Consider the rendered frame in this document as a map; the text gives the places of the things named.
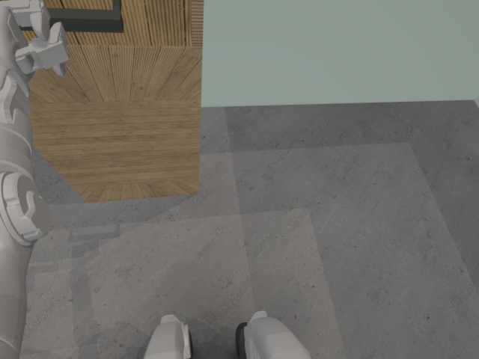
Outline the right robot shin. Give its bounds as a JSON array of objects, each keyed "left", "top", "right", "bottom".
[{"left": 245, "top": 311, "right": 268, "bottom": 359}]

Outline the robot right thigh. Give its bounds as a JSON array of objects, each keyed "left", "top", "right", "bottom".
[{"left": 244, "top": 317, "right": 312, "bottom": 359}]

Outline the handle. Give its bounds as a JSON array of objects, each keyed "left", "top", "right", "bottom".
[{"left": 0, "top": 0, "right": 123, "bottom": 33}]

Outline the left robot upper arm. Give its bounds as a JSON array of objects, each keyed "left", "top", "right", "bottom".
[{"left": 0, "top": 171, "right": 52, "bottom": 359}]

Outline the cabinet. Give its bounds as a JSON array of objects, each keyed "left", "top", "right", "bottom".
[{"left": 28, "top": 0, "right": 204, "bottom": 203}]

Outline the robot left forearm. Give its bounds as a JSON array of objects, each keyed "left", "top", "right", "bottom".
[{"left": 0, "top": 59, "right": 35, "bottom": 183}]

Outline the left robot hand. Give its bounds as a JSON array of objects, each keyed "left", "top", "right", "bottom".
[{"left": 0, "top": 0, "right": 70, "bottom": 82}]

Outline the drawer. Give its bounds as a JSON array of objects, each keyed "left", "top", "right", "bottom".
[{"left": 1, "top": 0, "right": 189, "bottom": 46}]

